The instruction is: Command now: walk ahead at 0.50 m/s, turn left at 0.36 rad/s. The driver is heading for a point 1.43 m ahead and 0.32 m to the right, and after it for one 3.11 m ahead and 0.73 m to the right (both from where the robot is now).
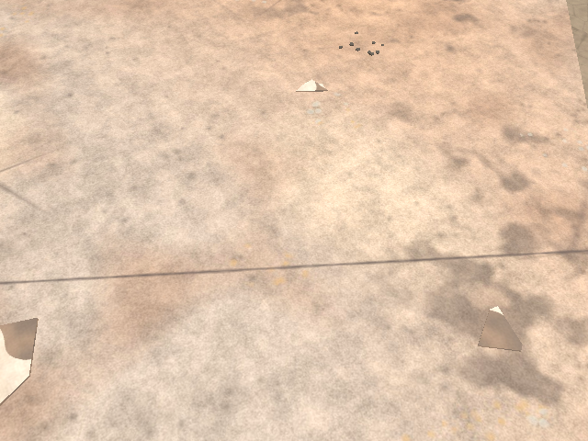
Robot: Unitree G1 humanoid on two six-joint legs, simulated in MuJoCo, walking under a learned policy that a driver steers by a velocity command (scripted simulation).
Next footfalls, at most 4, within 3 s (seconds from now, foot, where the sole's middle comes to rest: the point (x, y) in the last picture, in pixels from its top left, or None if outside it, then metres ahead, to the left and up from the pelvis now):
0.28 right None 0.34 -0.15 -0.78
0.76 left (280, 360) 0.65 0.01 -0.78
1.24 right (418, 308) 0.79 -0.35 -0.78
1.78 left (353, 202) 1.14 -0.22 -0.78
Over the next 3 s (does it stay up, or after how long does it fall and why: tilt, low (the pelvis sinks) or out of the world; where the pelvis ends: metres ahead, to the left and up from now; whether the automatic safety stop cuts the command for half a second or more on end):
stays up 1.62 -0.32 0.00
